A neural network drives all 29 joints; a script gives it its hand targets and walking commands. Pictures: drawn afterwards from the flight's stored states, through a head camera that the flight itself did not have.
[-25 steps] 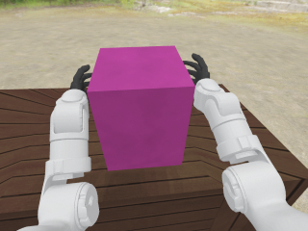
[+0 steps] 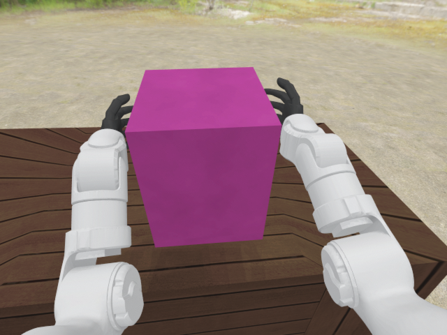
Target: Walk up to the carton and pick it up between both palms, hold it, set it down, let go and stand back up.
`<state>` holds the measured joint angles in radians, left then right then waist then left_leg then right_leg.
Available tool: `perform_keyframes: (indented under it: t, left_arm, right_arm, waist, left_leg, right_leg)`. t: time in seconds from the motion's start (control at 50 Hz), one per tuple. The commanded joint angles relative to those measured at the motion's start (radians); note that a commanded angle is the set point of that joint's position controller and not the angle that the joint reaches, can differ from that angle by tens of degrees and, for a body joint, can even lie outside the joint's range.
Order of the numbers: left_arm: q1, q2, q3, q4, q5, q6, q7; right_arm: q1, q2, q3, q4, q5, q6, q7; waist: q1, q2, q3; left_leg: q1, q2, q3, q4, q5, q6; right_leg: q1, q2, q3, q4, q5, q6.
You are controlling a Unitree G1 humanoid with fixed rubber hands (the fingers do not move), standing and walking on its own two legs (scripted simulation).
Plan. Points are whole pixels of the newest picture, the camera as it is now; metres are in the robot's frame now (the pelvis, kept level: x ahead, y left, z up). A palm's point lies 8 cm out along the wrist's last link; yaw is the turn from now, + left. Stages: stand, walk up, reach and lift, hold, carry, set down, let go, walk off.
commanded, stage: hold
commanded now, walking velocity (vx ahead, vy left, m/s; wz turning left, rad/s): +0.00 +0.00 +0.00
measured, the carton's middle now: (204, 156) +0.39 +0.01 +0.20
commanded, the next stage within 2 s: none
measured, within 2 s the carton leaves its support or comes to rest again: neither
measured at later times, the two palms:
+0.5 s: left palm (115, 137) +0.37 +0.16 +0.25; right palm (292, 122) +0.37 -0.13 +0.28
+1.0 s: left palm (117, 136) +0.37 +0.16 +0.25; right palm (293, 123) +0.37 -0.14 +0.28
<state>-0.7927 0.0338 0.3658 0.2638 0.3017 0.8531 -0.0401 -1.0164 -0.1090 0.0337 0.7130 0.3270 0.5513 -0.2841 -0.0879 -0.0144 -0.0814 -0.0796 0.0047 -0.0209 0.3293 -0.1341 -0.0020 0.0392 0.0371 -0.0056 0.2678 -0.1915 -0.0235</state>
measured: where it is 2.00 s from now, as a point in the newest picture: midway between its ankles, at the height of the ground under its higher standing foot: outside the picture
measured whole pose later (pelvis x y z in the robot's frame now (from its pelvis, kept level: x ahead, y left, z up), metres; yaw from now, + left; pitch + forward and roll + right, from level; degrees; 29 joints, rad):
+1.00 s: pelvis +0.00 +0.00 +0.00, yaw +0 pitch -7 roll -1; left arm -0.79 0.03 0.35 0.26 0.31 0.86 -0.03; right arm -1.02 -0.12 0.04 0.71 0.33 0.55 -0.28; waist -0.09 0.00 -0.08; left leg -0.08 0.00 -0.02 0.33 -0.14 0.00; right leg 0.04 0.04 0.00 0.26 -0.19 -0.02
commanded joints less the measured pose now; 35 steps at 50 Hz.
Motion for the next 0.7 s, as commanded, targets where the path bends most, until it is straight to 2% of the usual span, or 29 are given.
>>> perform_keyframes:
  t: [0.0,0.04,0.06,0.1,0.12,0.14,0.18,0.22,0.24,0.26,0.3,0.34,0.38,0.44,0.46,0.48,0.5,0.6,0.62,0.68]
  left_arm:
    - [-0.808,-0.543,-0.452,-0.165,-0.183,-0.077,-0.137]
    - [-0.795,-0.55,-0.445,-0.141,-0.169,-0.071,-0.135]
    - [-0.809,-0.555,-0.458,-0.161,-0.179,-0.075,-0.133]
    - [-0.802,-0.559,-0.461,-0.159,-0.178,-0.072,-0.13]
    - [-0.823,-0.568,-0.473,-0.167,-0.192,-0.077,-0.128]
    - [-0.832,-0.58,-0.485,-0.178,-0.201,-0.079,-0.122]
    - [-0.823,-0.576,-0.483,-0.183,-0.199,-0.08,-0.115]
    - [-0.826,-0.548,-0.444,-0.148,-0.176,-0.078,-0.119]
    - [-0.811,-0.54,-0.421,-0.119,-0.161,-0.07,-0.124]
    - [-0.796,-0.547,-0.426,-0.133,-0.172,-0.071,-0.125]
    - [-0.812,-0.555,-0.431,-0.145,-0.175,-0.08,-0.124]
    - [-0.809,-0.563,-0.439,-0.153,-0.18,-0.084,-0.119]
    - [-0.803,-0.548,-0.436,-0.174,-0.175,-0.081,-0.121]
    - [-0.791,-0.538,-0.425,-0.126,-0.165,-0.072,-0.132]
    - [-0.794,-0.549,-0.441,-0.172,-0.178,-0.08,-0.132]
    - [-0.8,-0.527,-0.414,-0.125,-0.159,-0.075,-0.136]
    - [-0.784,-0.525,-0.407,-0.115,-0.159,-0.072,-0.142]
    - [-0.821,-0.553,-0.456,-0.169,-0.191,-0.082,-0.136]
    - [-0.822,-0.535,-0.442,-0.149,-0.176,-0.078,-0.136]
    - [-0.824,-0.552,-0.451,-0.164,-0.185,-0.077,-0.134]
  right_arm:
    - [-0.656,0.623,0.236,-0.292,0.134,-0.016,0.112]
    - [-0.637,0.609,0.219,-0.254,0.124,-0.012,0.117]
    - [-0.661,0.619,0.228,-0.269,0.131,-0.018,0.12]
    - [-0.649,0.602,0.219,-0.25,0.124,-0.015,0.125]
    - [-0.68,0.611,0.224,-0.278,0.131,-0.023,0.13]
    - [-0.679,0.602,0.218,-0.27,0.131,-0.023,0.132]
    - [-0.666,0.603,0.229,-0.273,0.131,-0.021,0.135]
    - [-0.64,0.6,0.219,-0.216,0.121,-0.007,0.138]
    - [-0.636,0.6,0.208,-0.188,0.119,-0.002,0.14]
    - [-0.644,0.598,0.208,-0.214,0.12,-0.012,0.144]
    - [-0.677,0.624,0.228,-0.253,0.129,-0.024,0.144]
    - [-0.673,0.616,0.236,-0.259,0.132,-0.025,0.138]
    - [-0.651,0.619,0.241,-0.266,0.129,-0.018,0.127]
    - [-0.662,0.627,0.241,-0.272,0.135,-0.013,0.119]
    - [-0.655,0.64,0.252,-0.296,0.14,-0.02,0.119]
    - [-0.647,0.624,0.235,-0.242,0.126,-0.008,0.117]
    - [-0.662,0.633,0.238,-0.271,0.13,-0.011,0.114]
    - [-0.67,0.636,0.246,-0.312,0.142,-0.02,0.108]
    - [-0.661,0.62,0.23,-0.268,0.13,-0.011,0.11]
    - [-0.66,0.62,0.224,-0.275,0.125,-0.013,0.119]
  waist:
    - [-0.018,0.052,-0.356]
    - [-0.018,0.072,-0.317]
    - [-0.011,0.063,-0.317]
    - [-0.019,0.073,-0.317]
    - [-0.013,0.08,-0.344]
    - [-0.023,0.091,-0.358]
    - [-0.02,0.083,-0.357]
    - [-0.004,0.051,-0.306]
    - [0.006,0.056,-0.27]
    - [0.003,0.056,-0.31]
    - [0.016,0.058,-0.353]
    - [0.009,0.047,-0.37]
    - [0.005,0.033,-0.36]
    - [0.002,0.04,-0.32]
    - [0.005,0.025,-0.352]
    - [-0.002,0.019,-0.297]
    - [0.002,0.017,-0.305]
    - [-0.011,0.059,-0.371]
    - [-0.019,0.059,-0.329]
    - [-0.017,0.055,-0.343]
  left_leg:
    - [0.197,-0.035,0.022,0.007,0.207,-0.033]
    - [0.189,-0.034,0.024,-0.001,0.186,-0.038]
    - [0.182,-0.032,0.025,0.003,0.191,-0.037]
    - [0.187,-0.03,0.018,0.0,0.19,-0.043]
    - [0.178,-0.029,0.019,0.001,0.177,-0.043]
    - [0.185,-0.025,0.016,0.001,0.185,-0.049]
    - [0.188,-0.024,0.015,0.003,0.201,-0.048]
    - [0.166,-0.026,0.015,-0.008,0.16,-0.035]
    - [0.148,-0.029,0.02,-0.017,0.13,-0.03]
    - [0.16,-0.028,0.02,-0.016,0.143,-0.03]
    - [0.169,-0.03,0.024,-0.005,0.183,-0.029]
    - [0.195,-0.029,0.021,0.009,0.248,-0.039]
    - [0.21,-0.036,0.024,0.017,0.265,-0.032]
    - [0.187,-0.037,0.022,0.007,0.208,-0.026]
    - [0.195,-0.036,0.023,0.011,0.229,-0.029]
    - [0.184,-0.042,0.027,0.005,0.196,-0.02]
    - [0.18,-0.041,0.028,0.001,0.182,-0.017]
    - [0.209,-0.04,0.026,0.021,0.239,-0.035]
    - [0.2,-0.037,0.02,0.011,0.201,-0.033]
    - [0.191,-0.031,0.018,0.002,0.184,-0.036]
  right_leg:
    - [-0.043,0.022,-0.017,-0.03,0.196,0.094]
    - [-0.058,0.023,-0.014,-0.037,0.162,0.088]
    - [-0.058,0.029,-0.017,-0.032,0.166,0.085]
    - [-0.054,0.034,-0.019,-0.033,0.148,0.079]
    - [-0.058,0.034,-0.023,-0.03,0.132,0.077]
    - [-0.063,0.034,-0.027,-0.025,0.136,0.071]
    - [-0.053,0.036,-0.023,-0.029,0.14,0.071]
    - [-0.061,0.032,-0.016,-0.038,0.115,0.076]
    - [-0.067,0.028,-0.016,-0.039,0.094,0.078]
    - [-0.063,0.029,-0.018,-0.035,0.111,0.075]
    - [-0.045,0.031,-0.02,-0.029,0.146,0.078]
    - [-0.038,0.04,-0.027,-0.025,0.194,0.082]
    - [-0.024,0.038,-0.021,-0.026,0.232,0.086]
    - [-0.03,0.023,-0.011,-0.038,0.204,0.095]
    - [-0.027,0.029,-0.011,-0.028,0.224,0.097]
    - [-0.046,0.02,-0.011,-0.039,0.21,0.1]
    - [-0.034,0.018,-0.008,-0.038,0.2,0.101]
    - [-0.044,0.024,-0.013,-0.027,0.233,0.098]
    - [-0.056,0.022,-0.012,-0.037,0.188,0.093]
    - [-0.061,0.03,-0.015,-0.036,0.151,0.083]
